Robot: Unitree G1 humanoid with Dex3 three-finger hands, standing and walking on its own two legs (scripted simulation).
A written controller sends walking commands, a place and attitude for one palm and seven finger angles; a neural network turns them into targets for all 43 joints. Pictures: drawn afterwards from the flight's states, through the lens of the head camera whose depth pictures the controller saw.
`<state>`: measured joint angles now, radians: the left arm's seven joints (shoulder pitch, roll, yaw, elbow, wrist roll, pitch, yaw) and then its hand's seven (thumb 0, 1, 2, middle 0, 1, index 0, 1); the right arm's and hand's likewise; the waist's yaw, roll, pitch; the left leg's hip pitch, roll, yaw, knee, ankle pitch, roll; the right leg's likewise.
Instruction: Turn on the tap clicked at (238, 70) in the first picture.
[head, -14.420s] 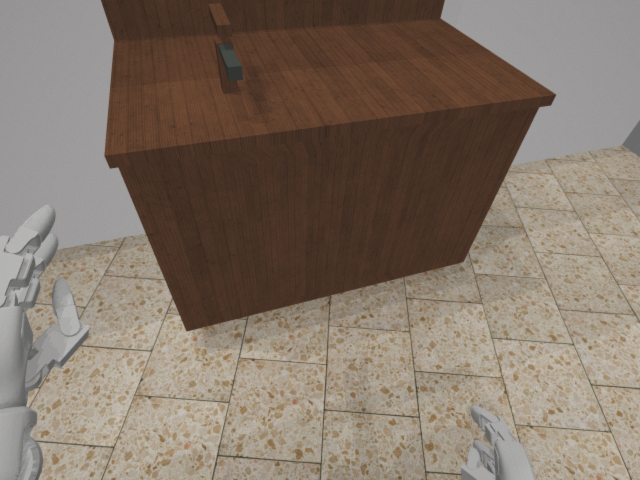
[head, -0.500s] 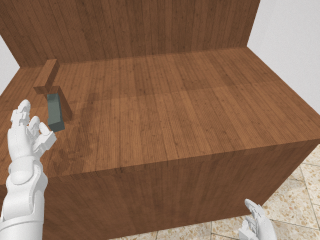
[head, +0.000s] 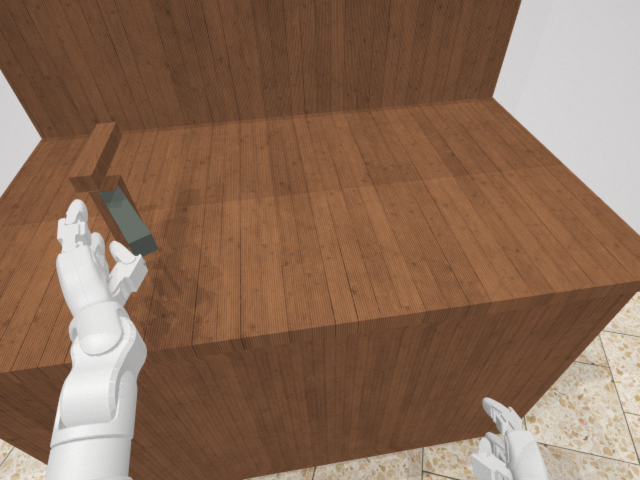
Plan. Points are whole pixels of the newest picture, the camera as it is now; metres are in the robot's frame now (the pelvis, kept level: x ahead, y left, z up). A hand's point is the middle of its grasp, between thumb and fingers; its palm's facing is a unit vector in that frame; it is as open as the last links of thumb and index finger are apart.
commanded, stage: push the lever round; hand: left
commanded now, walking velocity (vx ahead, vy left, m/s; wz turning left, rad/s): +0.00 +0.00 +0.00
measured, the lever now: (140, 241) +0.34 +0.27 +0.14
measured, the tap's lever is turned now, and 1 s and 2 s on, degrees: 29 56 79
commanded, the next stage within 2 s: lift the hand up off the lever in 1.68 s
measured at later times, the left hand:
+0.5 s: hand (187, 245) +0.34 +0.20 +0.14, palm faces +0.68 -0.73 -0.05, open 7.6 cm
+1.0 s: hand (201, 235) +0.36 +0.19 +0.14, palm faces +0.75 -0.66 -0.04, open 7.7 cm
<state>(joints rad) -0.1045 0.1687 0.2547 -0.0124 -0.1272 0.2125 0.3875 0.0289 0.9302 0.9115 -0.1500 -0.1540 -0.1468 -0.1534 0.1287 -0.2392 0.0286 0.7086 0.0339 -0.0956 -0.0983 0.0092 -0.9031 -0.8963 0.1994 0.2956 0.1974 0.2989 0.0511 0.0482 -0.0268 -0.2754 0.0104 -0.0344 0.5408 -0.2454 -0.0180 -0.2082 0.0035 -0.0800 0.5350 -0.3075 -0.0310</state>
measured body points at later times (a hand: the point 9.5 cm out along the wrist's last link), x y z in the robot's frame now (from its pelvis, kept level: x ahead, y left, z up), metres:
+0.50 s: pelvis +0.00 -0.01 +0.00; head -0.01 -0.03 +0.45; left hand +0.30 +0.24 +0.15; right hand +0.20 -0.23 -0.09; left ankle +0.03 +0.13 -0.73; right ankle -0.01 -0.10 -0.73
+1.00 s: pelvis +0.01 -0.02 +0.00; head -0.01 -0.03 +0.45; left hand +0.32 +0.23 +0.14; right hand +0.20 -0.24 -0.10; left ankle +0.03 +0.13 -0.73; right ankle -0.01 -0.10 -0.73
